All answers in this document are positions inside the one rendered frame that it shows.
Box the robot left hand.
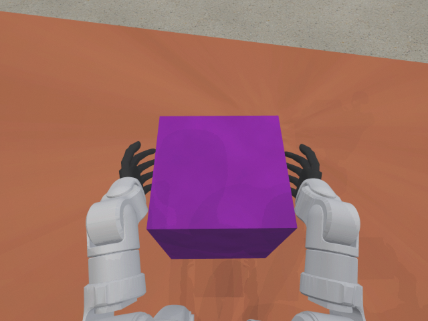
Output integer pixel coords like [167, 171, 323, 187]
[119, 141, 156, 194]

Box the carton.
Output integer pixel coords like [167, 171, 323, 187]
[146, 116, 297, 259]

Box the robot left thigh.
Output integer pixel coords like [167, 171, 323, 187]
[154, 305, 194, 321]

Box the robot right hand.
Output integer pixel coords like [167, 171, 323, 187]
[285, 144, 322, 198]

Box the right robot forearm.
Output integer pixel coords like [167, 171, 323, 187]
[294, 179, 366, 321]

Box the left robot forearm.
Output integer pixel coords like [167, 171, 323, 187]
[82, 177, 148, 321]

